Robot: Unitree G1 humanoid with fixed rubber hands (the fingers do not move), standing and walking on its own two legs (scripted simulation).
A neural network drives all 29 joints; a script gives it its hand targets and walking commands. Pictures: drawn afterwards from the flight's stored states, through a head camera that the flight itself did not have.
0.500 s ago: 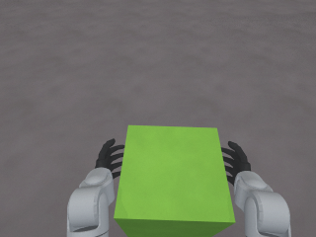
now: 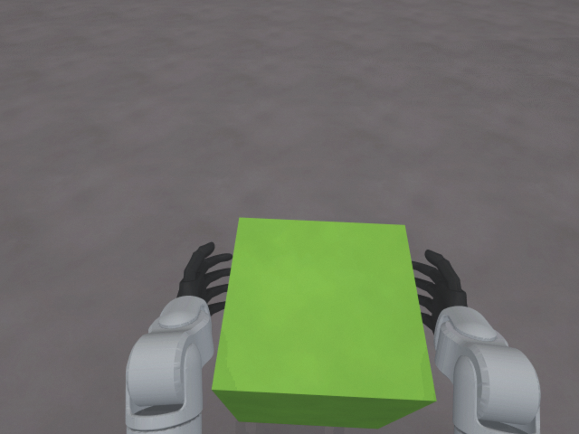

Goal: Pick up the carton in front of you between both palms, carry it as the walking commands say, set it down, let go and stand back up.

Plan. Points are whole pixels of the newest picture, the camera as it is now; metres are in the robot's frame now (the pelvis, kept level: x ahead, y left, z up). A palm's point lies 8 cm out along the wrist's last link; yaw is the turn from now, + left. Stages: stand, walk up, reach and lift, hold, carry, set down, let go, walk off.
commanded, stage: carry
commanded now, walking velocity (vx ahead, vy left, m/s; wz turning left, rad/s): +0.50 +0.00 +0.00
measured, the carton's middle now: (314, 332) +0.25 +0.01 +0.03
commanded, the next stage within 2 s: none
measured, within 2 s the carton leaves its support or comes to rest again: neither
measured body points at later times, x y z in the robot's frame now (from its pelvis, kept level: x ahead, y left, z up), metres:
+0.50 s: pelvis +0.30 -0.03 +0.00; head +0.28 -0.04 +0.45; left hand +0.55 +0.13 +0.09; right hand +0.56 -0.17 +0.08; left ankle +0.13 +0.09 -0.71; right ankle +0.39 -0.11 -0.73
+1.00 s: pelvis +0.61 +0.00 +0.00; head +0.62 +0.01 +0.45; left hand +0.88 +0.15 +0.09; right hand +0.86 -0.15 +0.09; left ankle +0.69 +0.09 -0.73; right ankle +0.42 -0.10 -0.67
